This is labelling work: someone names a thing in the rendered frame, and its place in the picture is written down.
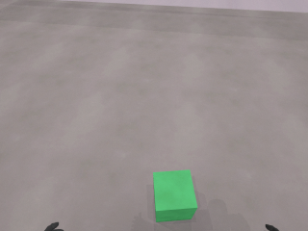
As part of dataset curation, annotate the carton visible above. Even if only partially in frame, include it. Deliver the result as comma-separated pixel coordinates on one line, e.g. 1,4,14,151
153,169,198,222

